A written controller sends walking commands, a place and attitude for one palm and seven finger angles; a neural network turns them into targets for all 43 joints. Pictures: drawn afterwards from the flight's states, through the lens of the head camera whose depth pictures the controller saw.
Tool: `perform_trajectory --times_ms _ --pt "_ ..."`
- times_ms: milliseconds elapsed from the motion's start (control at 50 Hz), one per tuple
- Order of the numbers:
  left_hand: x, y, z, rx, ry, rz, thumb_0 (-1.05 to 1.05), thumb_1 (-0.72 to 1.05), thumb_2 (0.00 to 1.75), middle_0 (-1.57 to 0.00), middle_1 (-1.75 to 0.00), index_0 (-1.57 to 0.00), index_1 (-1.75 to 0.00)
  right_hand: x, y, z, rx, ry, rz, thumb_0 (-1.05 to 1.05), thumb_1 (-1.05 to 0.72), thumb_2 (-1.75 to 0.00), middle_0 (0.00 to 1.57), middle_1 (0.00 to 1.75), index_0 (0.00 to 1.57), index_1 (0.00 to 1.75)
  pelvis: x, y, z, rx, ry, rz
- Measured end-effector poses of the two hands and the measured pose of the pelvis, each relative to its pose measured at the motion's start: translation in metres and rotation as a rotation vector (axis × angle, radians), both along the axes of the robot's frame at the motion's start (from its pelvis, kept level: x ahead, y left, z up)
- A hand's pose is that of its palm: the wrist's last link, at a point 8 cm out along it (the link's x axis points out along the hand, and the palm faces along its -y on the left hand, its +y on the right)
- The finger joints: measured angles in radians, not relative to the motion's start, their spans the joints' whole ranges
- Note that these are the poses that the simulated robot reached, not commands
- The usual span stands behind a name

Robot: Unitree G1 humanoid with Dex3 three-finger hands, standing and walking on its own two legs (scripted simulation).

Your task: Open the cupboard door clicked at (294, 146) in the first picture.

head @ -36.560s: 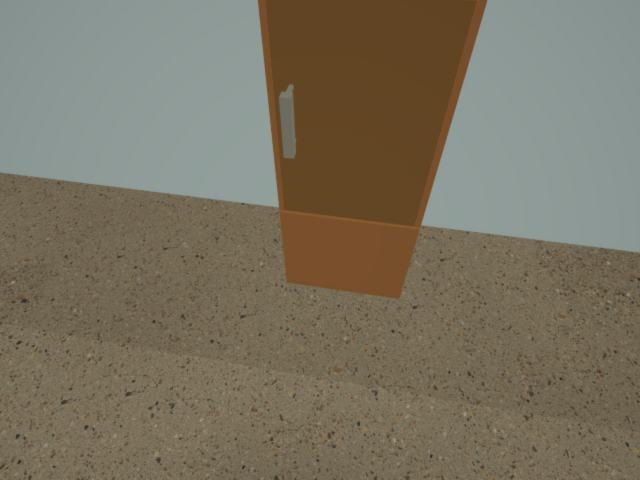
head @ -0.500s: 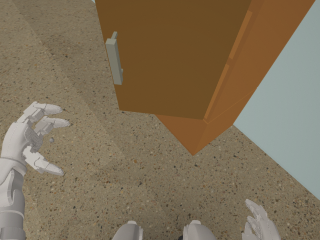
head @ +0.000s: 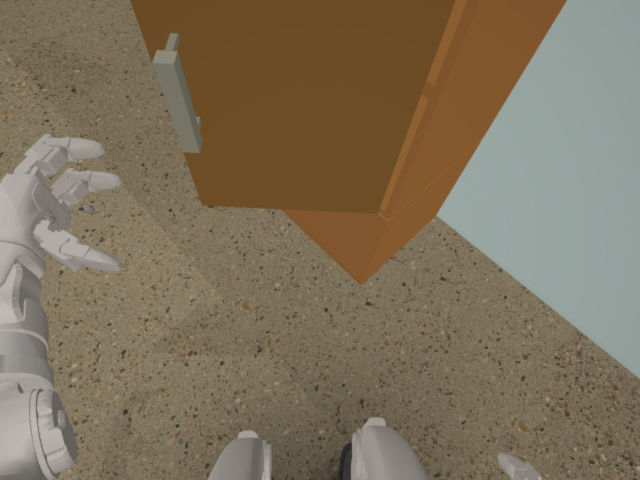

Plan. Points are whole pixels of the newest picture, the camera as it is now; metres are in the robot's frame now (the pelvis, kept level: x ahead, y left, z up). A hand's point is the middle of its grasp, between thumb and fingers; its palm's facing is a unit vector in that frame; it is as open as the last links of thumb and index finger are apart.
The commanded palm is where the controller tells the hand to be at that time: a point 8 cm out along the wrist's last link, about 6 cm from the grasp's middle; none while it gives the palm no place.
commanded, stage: move the hooked fingers beside the handle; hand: left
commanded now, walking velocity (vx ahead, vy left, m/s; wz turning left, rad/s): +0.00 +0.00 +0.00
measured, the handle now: (183, 96) +0.62 +0.20 +0.05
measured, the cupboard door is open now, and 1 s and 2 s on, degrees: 45 45 45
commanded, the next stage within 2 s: slide the fingers in behind the handle in 1.68 s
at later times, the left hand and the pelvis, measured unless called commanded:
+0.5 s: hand (118, 149) +0.50 +0.26 +0.07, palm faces -0.04 -1.00 -0.03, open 14.0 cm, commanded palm +0.49 +0.30 +0.06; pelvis +0.00 +0.00 -0.01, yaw -1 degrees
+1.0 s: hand (141, 107) +0.59 +0.25 +0.06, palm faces -0.04 -1.00 -0.03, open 14.0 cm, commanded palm +0.57 +0.28 +0.05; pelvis +0.00 +0.01 -0.03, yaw -3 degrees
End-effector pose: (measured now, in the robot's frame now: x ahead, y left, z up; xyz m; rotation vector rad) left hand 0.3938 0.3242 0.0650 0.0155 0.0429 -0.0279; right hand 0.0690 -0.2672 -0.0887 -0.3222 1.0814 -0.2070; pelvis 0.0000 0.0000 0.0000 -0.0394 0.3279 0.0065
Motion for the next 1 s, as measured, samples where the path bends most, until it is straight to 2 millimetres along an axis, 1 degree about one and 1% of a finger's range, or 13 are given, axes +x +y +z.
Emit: perform_trajectory --times_ms 60,280,400,520,640,760,900,1000 --pt "0.011 -0.001 0.0 0.006 0.003 -0.004 -0.01 -0.5 0.3 -0.3 -1.2 -0.3 -1.2 -0.008 0.0 -0.001 -0.002 0.033 -0.016 0.01 -0.9 -0.89 0.2 0.3 0.2 0.3 0.001 0.001 -0.001 -0.002 0.012 -0.001" --pt "0.053 -0.013 -0.001 0.007 0.004 -0.011 -0.01 -0.5 0.3 -0.3 -1.2 -0.3 -1.2 -0.032 0.001 -0.008 -0.005 0.145 -0.059 0.01 -0.9 -0.89 0.2 0.3 0.2 0.3 0.001 0.003 -0.005 -0.008 0.048 -0.006" --pt "0.074 -0.013 0.0 0.007 0.01 -0.005 -0.01 -0.5 0.3 -0.3 -1.2 -0.3 -1.2 -0.045 0.003 -0.009 -0.007 0.195 -0.083 0.01 -0.9 -0.89 0.2 0.3 0.2 0.3 0.001 0.003 -0.008 -0.013 0.068 -0.01" --pt "0.092 -0.013 0.004 0.012 -0.005 -0.009 -0.01 -0.5 0.3 -0.3 -1.2 -0.3 -1.2 -0.06 0.004 -0.011 -0.011 0.255 -0.103 0.0 -0.9 -0.89 0.2 0.3 0.2 0.3 0.002 0.004 -0.011 -0.019 0.09 -0.011" --pt "0.109 -0.015 0.003 0.012 0.016 -0.013 -0.01 -0.5 0.3 -0.3 -1.2 -0.3 -1.2 -0.073 0.005 -0.01 -0.018 0.305 -0.121 0.0 -0.9 -0.89 0.2 0.3 0.2 0.3 0.001 0.005 -0.013 -0.026 0.111 -0.009" --pt "0.133 -0.016 0.003 0.014 0.013 -0.006 -0.01 -0.5 0.3 -0.3 -1.2 -0.3 -1.2 -0.087 0.007 -0.01 -0.036 0.345 -0.139 0.0 -0.9 -0.89 0.2 0.3 0.2 0.3 -0.001 0.006 -0.019 -0.037 0.143 -0.008" --pt "0.16 -0.02 0.003 0.011 0.009 -0.012 -0.01 -0.5 0.3 -0.3 -1.2 -0.3 -1.2 -0.105 0.014 -0.01 -0.039 0.409 -0.165 0.0 -0.9 -0.89 0.2 0.3 0.2 0.3 -0.001 0.009 -0.026 -0.049 0.185 -0.01" --pt "0.173 -0.021 -0.003 0.014 0.027 -0.01 -0.01 -0.5 0.3 -0.3 -1.2 -0.3 -1.2 -0.117 0.023 -0.01 -0.025 0.451 -0.192 0.0 -0.9 -0.89 0.2 0.3 0.2 0.3 0.001 0.011 -0.028 -0.053 0.205 -0.019"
